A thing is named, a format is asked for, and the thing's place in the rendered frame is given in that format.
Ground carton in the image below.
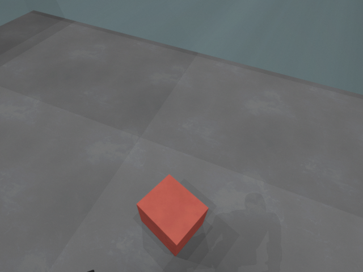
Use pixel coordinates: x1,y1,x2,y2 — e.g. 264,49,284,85
137,174,208,256

